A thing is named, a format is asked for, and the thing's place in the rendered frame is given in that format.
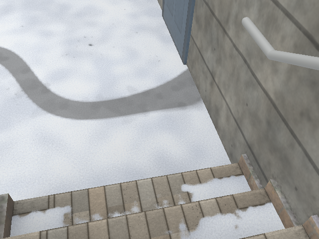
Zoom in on stairs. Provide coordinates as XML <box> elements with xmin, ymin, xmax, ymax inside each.
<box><xmin>1</xmin><ymin>162</ymin><xmax>310</xmax><ymax>239</ymax></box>

